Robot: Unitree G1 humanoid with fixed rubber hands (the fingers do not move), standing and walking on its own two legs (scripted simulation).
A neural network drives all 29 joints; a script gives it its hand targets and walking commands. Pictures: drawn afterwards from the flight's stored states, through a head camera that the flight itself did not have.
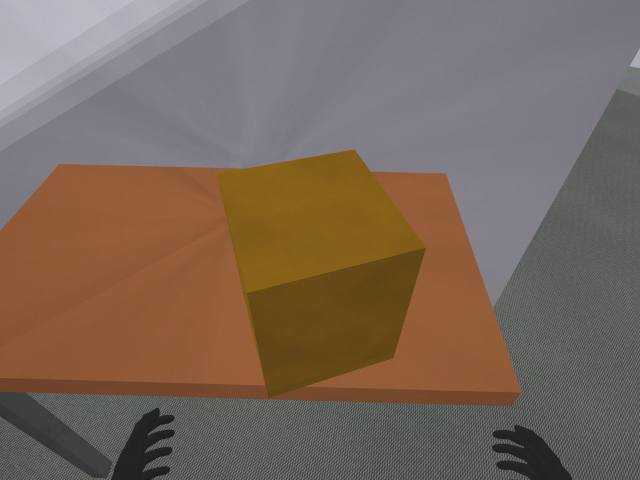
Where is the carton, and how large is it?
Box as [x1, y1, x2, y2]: [217, 149, 425, 397]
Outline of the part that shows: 354,149 217,174 241,286 268,397 393,357 425,247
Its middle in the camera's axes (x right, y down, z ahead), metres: -0.01 +0.05 +0.56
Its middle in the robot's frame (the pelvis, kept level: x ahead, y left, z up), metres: +0.40 +0.04 +0.04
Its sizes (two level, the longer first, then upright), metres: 0.210 0.200 0.250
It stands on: a table, 0.70 m high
